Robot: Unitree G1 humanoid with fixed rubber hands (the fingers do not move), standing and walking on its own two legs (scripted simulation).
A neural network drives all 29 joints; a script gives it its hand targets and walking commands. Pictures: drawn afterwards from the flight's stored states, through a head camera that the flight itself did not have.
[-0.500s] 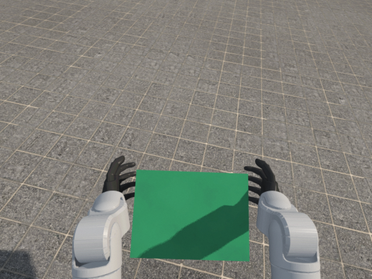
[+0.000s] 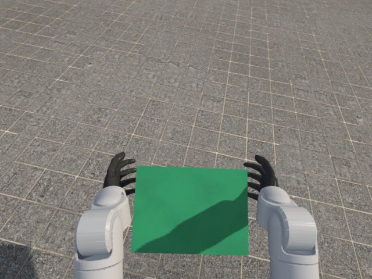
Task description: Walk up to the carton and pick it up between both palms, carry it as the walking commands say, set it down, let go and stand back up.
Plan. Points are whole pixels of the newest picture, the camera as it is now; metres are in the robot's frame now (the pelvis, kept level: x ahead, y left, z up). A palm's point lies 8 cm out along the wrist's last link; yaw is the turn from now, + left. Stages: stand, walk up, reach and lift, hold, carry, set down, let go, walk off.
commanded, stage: carry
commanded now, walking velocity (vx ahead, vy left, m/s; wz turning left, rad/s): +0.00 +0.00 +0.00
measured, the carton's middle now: (188, 203) +0.29 +0.00 -0.02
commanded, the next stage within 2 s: none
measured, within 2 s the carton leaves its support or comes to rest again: neither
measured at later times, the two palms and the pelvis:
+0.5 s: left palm (121, 88) +0.59 +0.20 +0.06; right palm (223, 92) +0.59 -0.09 +0.07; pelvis +0.32 +0.05 +0.00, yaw -1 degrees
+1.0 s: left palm (148, 33) +0.86 +0.15 +0.10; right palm (229, 53) +0.77 -0.12 +0.09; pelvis +0.56 +0.09 -0.01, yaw -14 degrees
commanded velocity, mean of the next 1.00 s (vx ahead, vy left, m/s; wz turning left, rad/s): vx -0.15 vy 0.00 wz -0.36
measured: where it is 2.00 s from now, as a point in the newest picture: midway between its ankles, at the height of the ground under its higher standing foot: (133, 224)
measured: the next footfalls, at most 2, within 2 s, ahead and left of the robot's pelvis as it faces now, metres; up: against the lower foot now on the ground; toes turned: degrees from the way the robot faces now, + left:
right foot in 0.28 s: +0.24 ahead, -0.05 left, +0.00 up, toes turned -8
left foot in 0.54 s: +0.47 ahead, +0.15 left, +0.00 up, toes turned +0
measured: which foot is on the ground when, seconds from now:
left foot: down 0.00-0.30, up 0.32-0.52, down 0.54-0.92, up 0.94-1.00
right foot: down 0.00-0.00, up 0.02-0.26, down 0.28-0.54, up 0.56-0.90, down 0.92-1.00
